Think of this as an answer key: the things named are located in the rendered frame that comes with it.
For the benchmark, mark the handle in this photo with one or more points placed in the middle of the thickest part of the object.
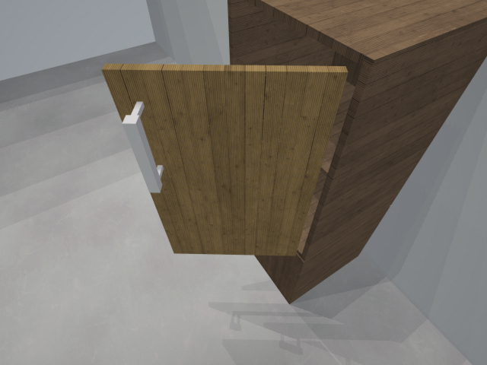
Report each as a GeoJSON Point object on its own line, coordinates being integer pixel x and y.
{"type": "Point", "coordinates": [141, 149]}

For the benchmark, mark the cupboard door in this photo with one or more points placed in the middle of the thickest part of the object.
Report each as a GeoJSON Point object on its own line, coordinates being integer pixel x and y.
{"type": "Point", "coordinates": [241, 146]}

